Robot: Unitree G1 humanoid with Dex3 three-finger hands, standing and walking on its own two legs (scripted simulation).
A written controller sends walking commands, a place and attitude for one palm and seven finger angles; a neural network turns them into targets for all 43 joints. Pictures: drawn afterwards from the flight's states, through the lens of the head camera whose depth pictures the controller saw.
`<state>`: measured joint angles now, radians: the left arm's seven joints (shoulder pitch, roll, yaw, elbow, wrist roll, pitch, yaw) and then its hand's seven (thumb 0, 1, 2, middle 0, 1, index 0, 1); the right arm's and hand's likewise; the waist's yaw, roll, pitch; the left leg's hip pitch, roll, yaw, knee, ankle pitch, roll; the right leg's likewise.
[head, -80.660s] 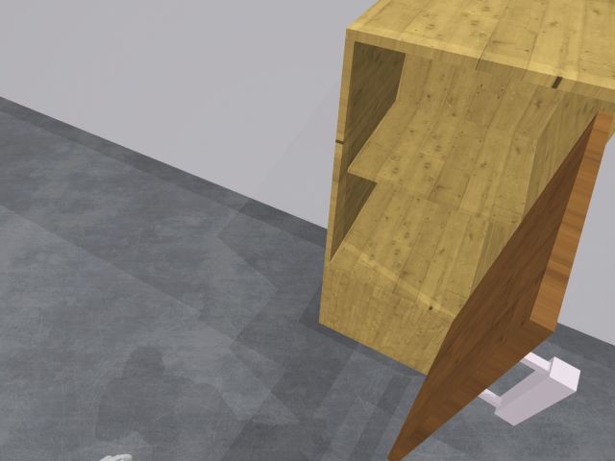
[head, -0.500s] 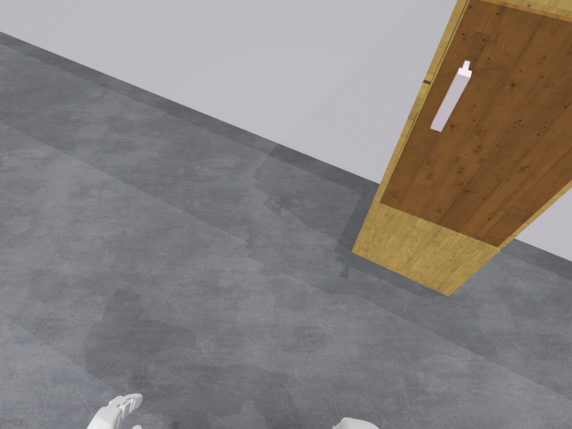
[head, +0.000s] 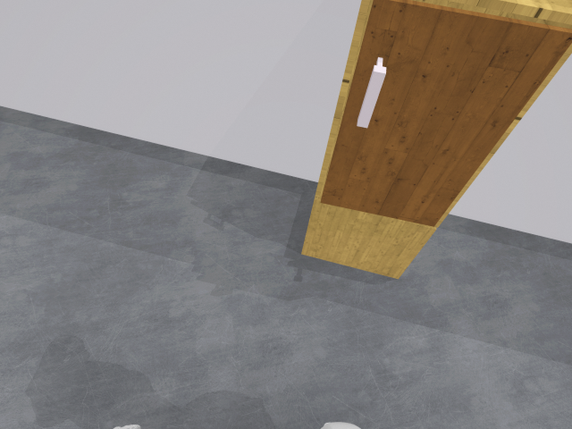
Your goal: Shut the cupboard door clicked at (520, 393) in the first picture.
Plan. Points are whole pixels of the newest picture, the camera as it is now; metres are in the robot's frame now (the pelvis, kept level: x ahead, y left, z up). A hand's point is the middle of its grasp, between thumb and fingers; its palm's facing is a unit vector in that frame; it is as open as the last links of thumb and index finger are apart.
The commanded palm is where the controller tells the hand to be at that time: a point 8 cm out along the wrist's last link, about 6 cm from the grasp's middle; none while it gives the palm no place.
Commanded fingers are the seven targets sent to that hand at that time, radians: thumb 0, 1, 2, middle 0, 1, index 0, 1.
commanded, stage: turn to face it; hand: left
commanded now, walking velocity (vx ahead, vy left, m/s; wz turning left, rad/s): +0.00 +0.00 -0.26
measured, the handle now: (371, 92) +0.75 -0.14 +0.05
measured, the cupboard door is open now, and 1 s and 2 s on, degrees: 2 2 2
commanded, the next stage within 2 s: take the last steps up to it in 0.06 s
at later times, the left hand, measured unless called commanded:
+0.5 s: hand out of the picture +0.10 +0.15 -0.17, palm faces -0.09 -0.98 -0.18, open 7.4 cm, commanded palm none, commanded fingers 0.00 0.90 0.90 -0.20 -0.30 -0.20 -0.30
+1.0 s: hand (276, 283) +0.39 +0.03 -0.16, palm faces -0.31 -0.93 -0.21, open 7.4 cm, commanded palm none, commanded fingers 0.00 0.90 0.90 -0.20 -0.30 -0.20 -0.30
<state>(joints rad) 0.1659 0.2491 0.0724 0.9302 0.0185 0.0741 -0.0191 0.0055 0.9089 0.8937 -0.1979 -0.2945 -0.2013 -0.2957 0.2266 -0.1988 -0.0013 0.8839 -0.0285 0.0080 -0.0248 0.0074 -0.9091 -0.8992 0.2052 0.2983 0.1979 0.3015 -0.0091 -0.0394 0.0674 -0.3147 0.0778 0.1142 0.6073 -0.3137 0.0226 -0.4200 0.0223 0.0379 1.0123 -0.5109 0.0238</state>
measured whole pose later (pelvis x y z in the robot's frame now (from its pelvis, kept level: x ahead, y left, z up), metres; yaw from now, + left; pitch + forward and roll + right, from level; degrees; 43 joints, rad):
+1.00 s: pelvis +0.22 -0.13 -0.01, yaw -14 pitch +1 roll +0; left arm 0.08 0.25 0.06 0.96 0.03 0.00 -0.06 0.00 0.91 0.89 -0.19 -0.29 -0.20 -0.30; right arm 0.44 -0.17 -0.04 1.08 -0.03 -0.01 -0.01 0.01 -0.91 -0.90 0.21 0.30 0.20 0.30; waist -0.07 -0.01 0.08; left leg -0.06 0.20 0.20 0.51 -0.42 -0.11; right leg -0.42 -0.06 -0.07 0.57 -0.16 -0.02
